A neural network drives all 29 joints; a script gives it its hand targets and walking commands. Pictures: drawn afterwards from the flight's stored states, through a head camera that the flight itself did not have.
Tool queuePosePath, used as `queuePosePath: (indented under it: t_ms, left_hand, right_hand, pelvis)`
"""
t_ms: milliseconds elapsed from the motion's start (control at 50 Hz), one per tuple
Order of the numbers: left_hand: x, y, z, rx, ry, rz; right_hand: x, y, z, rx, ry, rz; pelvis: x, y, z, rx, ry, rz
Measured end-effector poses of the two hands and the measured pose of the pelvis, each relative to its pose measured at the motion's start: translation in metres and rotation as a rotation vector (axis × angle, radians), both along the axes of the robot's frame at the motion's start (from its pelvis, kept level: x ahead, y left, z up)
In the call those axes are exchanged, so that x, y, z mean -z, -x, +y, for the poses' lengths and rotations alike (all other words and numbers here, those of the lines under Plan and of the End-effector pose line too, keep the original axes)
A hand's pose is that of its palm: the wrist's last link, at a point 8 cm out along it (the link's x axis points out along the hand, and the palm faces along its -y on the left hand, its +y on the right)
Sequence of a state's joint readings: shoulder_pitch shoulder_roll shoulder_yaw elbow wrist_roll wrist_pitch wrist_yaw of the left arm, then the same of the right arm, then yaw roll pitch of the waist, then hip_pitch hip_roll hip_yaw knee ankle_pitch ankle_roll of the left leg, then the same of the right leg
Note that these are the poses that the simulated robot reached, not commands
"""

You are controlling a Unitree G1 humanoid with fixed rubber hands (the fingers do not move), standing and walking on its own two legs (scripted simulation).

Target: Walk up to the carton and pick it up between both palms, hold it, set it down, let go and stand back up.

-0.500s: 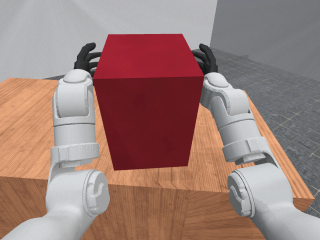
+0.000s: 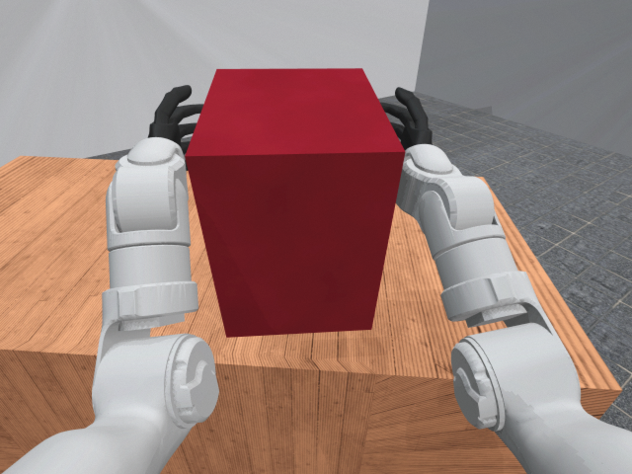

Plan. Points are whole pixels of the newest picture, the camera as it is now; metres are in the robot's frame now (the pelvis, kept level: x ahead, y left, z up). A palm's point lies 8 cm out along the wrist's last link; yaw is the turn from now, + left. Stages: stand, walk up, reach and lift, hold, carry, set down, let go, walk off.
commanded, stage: hold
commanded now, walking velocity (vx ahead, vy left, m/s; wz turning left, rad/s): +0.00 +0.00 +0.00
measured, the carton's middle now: (295, 201) +0.37 +0.00 +0.24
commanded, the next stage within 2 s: set down in 1.12 s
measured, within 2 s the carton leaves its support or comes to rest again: neither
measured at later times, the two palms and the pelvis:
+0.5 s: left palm (169, 151) +0.38 +0.14 +0.30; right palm (407, 154) +0.37 -0.13 +0.29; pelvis +0.00 +0.00 +0.00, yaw +1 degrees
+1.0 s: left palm (169, 156) +0.38 +0.14 +0.30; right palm (407, 160) +0.36 -0.13 +0.29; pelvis +0.00 +0.00 +0.00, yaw +0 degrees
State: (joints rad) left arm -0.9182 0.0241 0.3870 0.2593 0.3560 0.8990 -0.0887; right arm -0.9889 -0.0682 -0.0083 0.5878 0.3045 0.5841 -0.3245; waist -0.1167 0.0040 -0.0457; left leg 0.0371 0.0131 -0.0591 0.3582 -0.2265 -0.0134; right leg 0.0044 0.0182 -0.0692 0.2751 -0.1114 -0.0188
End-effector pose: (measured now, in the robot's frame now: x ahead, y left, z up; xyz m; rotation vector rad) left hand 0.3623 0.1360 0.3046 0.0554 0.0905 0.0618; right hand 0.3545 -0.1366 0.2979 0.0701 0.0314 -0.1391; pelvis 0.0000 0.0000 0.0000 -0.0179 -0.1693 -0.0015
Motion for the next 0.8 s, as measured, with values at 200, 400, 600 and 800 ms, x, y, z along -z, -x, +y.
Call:
queuePosePath:
  t_ms: [200,400,600,800]
  left_hand:
    - [-0.003,0.002,0.007,-0.016,0.012,0.009]
    - [-0.002,-0.008,0.008,-0.005,0.008,0.028]
    - [0.008,-0.02,0.0,0.028,0.002,0.028]
    - [0.014,-0.014,0.003,0.019,0.006,0.028]
  right_hand:
    - [-0.006,-0.002,0.007,-0.014,0.003,0.01]
    - [-0.004,-0.009,0.008,-0.003,0.008,0.032]
    - [0.006,-0.012,0.0,0.027,0.033,0.04]
    - [0.013,-0.008,0.003,0.021,0.009,0.039]
  pelvis:
    - [0.0,0.002,-0.002,-0.003,-0.004,0.004]
    - [0.0,-0.001,-0.004,-0.015,-0.003,0.009]
    - [0.0,-0.006,-0.002,-0.012,0.004,0.015]
    - [0.0,-0.007,0.002,-0.003,0.003,0.0]
